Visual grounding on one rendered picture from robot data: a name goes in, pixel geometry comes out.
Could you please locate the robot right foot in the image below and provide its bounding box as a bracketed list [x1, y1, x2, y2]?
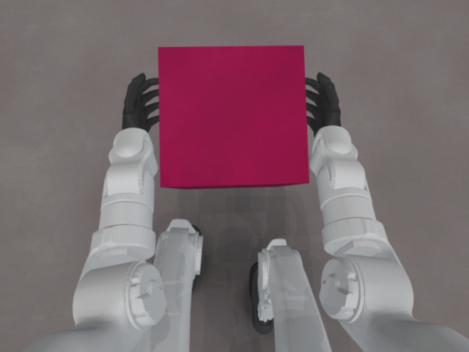
[249, 262, 273, 334]

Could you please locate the right robot hand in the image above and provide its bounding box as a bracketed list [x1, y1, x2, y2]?
[305, 73, 341, 137]

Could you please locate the robot left upper arm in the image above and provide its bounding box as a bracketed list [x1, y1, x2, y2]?
[21, 260, 166, 352]

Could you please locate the robot left forearm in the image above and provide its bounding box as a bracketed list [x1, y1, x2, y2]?
[73, 128, 158, 320]

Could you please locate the robot right forearm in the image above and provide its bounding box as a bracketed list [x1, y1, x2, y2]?
[309, 125, 413, 289]

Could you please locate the robot left thigh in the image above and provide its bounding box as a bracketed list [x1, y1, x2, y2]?
[133, 227, 203, 352]

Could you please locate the robot right upper arm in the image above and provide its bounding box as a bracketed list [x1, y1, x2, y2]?
[319, 254, 469, 352]

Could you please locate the left robot hand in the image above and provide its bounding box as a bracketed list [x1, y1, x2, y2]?
[122, 73, 159, 133]

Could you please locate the carton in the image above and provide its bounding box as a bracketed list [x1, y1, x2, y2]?
[158, 45, 309, 189]

